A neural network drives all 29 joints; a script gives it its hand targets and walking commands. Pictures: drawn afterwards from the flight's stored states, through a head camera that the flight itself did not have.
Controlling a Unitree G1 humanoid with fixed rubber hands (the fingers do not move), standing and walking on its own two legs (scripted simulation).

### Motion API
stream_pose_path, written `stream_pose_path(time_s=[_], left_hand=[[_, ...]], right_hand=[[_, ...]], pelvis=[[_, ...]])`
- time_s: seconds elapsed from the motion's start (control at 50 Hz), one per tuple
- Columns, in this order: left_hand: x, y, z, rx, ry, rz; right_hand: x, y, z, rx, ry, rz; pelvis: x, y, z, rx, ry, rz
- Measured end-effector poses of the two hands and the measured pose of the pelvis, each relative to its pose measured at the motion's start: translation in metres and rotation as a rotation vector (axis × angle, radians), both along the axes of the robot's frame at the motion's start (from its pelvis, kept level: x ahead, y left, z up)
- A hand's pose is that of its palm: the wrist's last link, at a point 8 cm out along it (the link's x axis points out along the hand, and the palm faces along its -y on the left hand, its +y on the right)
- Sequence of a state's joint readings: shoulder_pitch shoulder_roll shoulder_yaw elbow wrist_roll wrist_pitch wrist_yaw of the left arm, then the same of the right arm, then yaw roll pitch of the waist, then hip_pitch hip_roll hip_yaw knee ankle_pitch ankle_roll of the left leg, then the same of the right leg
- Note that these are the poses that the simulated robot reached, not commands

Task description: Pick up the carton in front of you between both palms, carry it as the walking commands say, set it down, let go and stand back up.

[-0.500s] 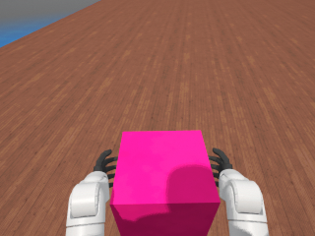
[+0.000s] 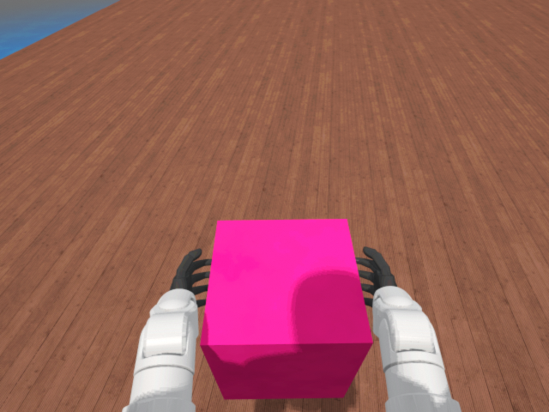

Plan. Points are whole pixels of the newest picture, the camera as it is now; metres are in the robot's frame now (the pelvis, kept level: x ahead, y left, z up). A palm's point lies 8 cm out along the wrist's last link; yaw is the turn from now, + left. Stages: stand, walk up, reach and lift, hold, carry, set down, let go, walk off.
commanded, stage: carry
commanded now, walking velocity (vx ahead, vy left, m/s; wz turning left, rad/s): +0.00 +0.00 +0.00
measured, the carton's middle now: (283, 312) +0.31 +0.00 -0.04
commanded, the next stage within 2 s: hold in 0.42 s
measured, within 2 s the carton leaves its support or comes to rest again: neither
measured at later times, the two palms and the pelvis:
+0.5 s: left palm (175, 301) +0.29 +0.16 +0.04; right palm (377, 295) +0.29 -0.14 +0.04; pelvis +0.01 +0.01 +0.01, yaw +3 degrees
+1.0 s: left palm (175, 303) +0.30 +0.17 +0.02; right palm (360, 278) +0.34 -0.13 +0.01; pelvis -0.02 -0.05 +0.00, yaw +10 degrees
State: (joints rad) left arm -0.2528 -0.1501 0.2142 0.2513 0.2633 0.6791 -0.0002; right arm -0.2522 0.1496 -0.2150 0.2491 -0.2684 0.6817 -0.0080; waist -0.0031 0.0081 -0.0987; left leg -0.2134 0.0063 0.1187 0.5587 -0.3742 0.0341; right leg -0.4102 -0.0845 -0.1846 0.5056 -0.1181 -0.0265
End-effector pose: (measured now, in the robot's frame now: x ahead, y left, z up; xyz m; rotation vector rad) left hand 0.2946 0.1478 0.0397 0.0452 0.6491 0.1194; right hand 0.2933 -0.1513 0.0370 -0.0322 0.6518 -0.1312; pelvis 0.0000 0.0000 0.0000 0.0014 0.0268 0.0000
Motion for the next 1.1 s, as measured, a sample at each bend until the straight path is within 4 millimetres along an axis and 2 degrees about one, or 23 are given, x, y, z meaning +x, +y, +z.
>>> stream_pose_path(time_s=[0.12,0.42,0.52,0.68,0.74,0.8,0.9,0.98,1.04,1.1], left_hand=[[0.001,0.002,0.005,-0.003,-0.018,0.005],[-0.001,0.008,0.003,-0.004,0.003,0.009],[-0.010,0.013,0.004,0.011,0.010,0.017],[-0.039,0.036,0.007,0.005,0.007,0.152],[-0.041,0.034,0.008,0.003,0.005,0.171],[-0.035,0.028,0.006,-0.005,0.011,0.173],[-0.015,0.019,-0.003,-0.006,0.023,0.156],[0.001,0.018,-0.017,0.005,0.034,0.147],[0.009,0.019,-0.036,0.014,0.047,0.142],[0.016,0.020,-0.065,0.022,0.057,0.131]], right_hand=[[0.002,0.002,0.005,0.005,-0.018,0.001],[0.002,0.008,0.004,0.000,0.003,0.008],[-0.002,0.013,0.004,0.003,0.009,0.024],[0.008,0.040,0.006,0.004,0.006,0.156],[0.011,0.039,0.007,0.008,0.004,0.171],[0.016,0.032,0.005,0.028,0.011,0.155],[0.031,0.023,-0.004,0.074,0.024,0.104],[0.045,0.022,-0.019,0.075,0.032,0.099],[0.054,0.022,-0.040,0.067,0.043,0.105],[0.059,0.023,-0.068,0.056,0.051,0.108]], pelvis=[[0.004,0.001,0.000,-0.003,0.003,0.003],[0.007,0.005,0.000,-0.007,0.000,0.006],[0.005,0.005,0.008,-0.013,-0.083,0.064],[-0.001,-0.007,0.012,0.003,-0.130,0.135],[-0.003,-0.013,0.011,0.004,-0.141,0.149],[-0.007,-0.020,0.010,0.004,-0.148,0.157],[-0.013,-0.034,0.004,0.005,-0.141,0.169],[-0.017,-0.043,-0.002,0.002,-0.103,0.173],[-0.021,-0.049,-0.008,-0.002,-0.042,0.177],[-0.025,-0.054,-0.016,-0.005,0.042,0.175]])
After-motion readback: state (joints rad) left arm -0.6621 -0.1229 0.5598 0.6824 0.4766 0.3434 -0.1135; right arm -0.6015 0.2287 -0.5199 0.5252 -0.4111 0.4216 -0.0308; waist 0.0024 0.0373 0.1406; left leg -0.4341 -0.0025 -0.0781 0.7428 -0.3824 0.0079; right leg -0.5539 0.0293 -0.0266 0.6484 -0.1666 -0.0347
